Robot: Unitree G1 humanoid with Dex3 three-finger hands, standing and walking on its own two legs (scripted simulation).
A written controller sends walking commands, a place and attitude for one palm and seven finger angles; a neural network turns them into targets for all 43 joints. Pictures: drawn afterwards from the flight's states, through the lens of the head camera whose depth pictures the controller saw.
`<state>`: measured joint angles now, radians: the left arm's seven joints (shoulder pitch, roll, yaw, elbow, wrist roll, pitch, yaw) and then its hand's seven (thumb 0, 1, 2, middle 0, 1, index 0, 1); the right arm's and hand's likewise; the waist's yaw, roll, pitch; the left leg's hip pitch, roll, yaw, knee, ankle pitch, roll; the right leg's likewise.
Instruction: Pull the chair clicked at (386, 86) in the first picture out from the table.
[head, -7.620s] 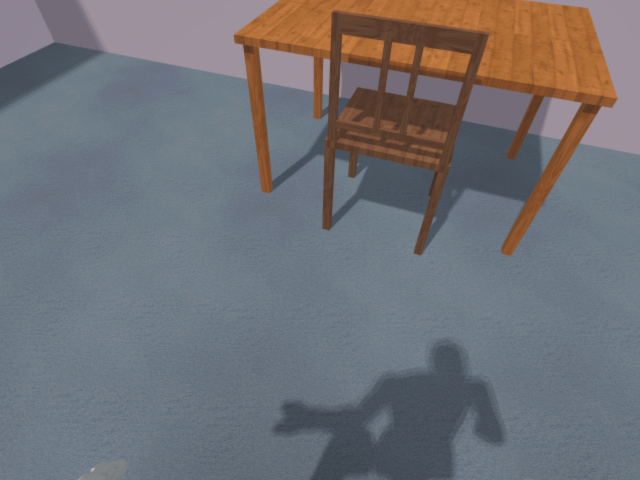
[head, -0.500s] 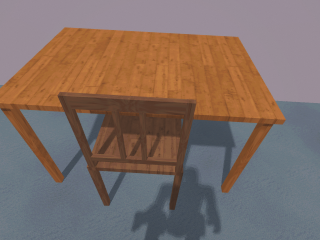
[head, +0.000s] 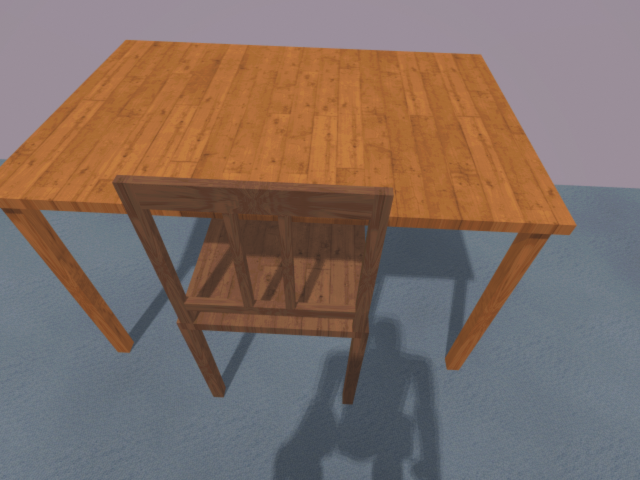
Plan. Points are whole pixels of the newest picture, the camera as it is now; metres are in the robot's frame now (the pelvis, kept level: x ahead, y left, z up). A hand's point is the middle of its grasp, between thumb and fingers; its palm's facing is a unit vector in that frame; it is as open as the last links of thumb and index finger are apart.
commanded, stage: look again from close up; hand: left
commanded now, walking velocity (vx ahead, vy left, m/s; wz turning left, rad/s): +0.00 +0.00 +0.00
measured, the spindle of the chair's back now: (240, 262) +0.49 +0.18 -0.09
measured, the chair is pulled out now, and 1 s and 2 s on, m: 0.00 0.00 0.00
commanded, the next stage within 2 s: none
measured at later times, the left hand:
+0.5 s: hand out of the picture -0.01 +0.15 -0.18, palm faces +0.03 -0.99 -0.17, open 7.4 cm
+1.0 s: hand out of the picture -0.01 +0.14 -0.17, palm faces +0.03 -0.99 -0.16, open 7.4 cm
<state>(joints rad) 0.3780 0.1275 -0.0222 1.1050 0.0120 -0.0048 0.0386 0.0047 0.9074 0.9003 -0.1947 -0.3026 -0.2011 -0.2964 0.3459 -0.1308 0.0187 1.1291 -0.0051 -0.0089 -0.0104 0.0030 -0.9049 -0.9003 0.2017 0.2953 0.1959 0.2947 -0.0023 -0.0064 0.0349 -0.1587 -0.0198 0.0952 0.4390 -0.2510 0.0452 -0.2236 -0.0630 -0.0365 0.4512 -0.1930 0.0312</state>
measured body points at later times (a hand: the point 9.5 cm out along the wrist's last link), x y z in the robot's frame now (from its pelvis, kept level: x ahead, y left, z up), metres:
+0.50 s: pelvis +0.00 -0.01 +0.00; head +0.01 -0.01 +0.45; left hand -0.01 +0.20 -0.16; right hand -0.01 -0.22 -0.16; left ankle +0.00 +0.09 -0.74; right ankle +0.03 -0.14 -0.74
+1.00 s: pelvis +0.01 -0.01 +0.00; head +0.01 -0.01 +0.45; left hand -0.01 +0.19 -0.16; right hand -0.01 -0.22 -0.16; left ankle +0.00 +0.09 -0.74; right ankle +0.03 -0.14 -0.74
